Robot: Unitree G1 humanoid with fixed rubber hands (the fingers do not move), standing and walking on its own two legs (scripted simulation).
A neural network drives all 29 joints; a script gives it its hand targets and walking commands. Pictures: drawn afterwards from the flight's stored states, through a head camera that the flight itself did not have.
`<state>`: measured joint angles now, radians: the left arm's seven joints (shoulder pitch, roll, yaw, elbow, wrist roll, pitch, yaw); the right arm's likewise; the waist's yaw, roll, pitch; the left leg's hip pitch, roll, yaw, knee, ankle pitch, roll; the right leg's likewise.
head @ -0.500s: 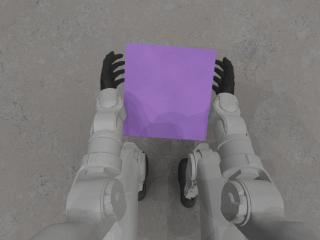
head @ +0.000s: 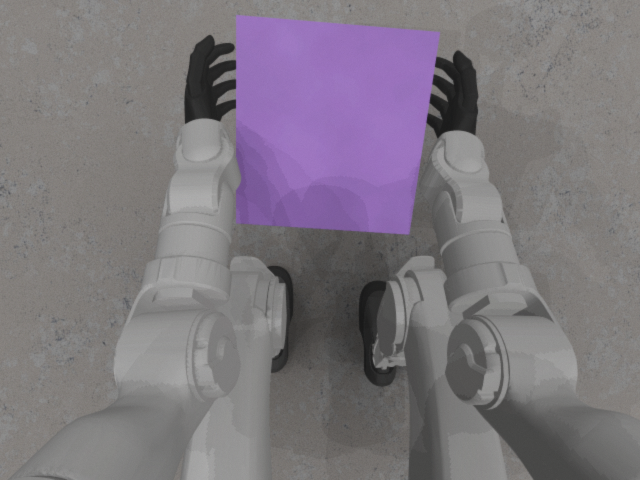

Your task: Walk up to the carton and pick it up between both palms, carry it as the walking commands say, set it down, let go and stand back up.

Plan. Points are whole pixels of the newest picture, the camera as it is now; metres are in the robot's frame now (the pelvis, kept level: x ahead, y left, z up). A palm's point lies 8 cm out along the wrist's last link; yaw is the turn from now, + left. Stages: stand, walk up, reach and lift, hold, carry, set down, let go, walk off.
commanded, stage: set down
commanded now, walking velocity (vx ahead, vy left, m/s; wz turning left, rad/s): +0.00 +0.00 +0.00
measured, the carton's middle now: (327, 129) +0.49 +0.01 -0.24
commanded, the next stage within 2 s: none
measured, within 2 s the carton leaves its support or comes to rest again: rests again in 1.66 s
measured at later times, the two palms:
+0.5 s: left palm (213, 105) +0.51 +0.15 -0.21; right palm (432, 127) +0.49 -0.13 -0.22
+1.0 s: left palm (209, 99) +0.52 +0.16 -0.22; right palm (428, 117) +0.50 -0.13 -0.22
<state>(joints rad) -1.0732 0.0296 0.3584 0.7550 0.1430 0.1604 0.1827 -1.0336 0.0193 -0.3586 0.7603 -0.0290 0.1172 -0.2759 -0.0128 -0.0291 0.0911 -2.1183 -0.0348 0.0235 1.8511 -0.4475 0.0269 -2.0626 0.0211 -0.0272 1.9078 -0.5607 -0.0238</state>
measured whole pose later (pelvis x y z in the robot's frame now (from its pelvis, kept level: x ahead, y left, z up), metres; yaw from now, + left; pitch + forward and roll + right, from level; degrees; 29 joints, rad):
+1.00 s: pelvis +0.00 +0.00 -0.06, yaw +0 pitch +37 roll -1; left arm -1.35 0.20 0.30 0.97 0.07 0.20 0.12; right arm -1.27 -0.09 -0.35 0.90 -0.03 0.16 -0.17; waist -0.01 -0.02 0.28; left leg -2.24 -0.04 0.03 2.07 -0.47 0.03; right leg -2.17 0.02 -0.03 2.14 -0.60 -0.02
